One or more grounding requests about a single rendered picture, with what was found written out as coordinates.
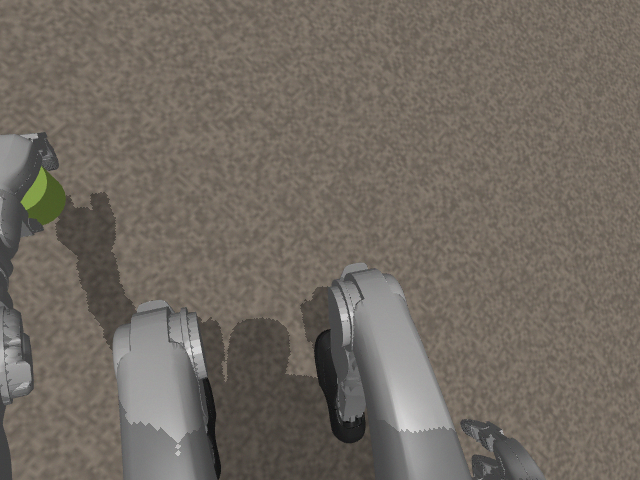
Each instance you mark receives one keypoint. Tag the right robot foot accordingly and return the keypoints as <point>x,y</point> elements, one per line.
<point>344,431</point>

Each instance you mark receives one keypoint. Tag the tin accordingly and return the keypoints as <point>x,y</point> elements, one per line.
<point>45,200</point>

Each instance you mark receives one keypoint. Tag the left robot foot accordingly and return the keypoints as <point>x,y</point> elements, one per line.
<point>211,427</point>

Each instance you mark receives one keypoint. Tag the left robot arm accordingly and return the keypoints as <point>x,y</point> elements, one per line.
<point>16,365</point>

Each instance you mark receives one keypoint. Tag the left robot hand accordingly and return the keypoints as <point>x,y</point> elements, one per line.
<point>21,157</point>

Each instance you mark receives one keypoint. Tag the right robot hand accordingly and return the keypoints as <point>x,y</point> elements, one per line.
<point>512,462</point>

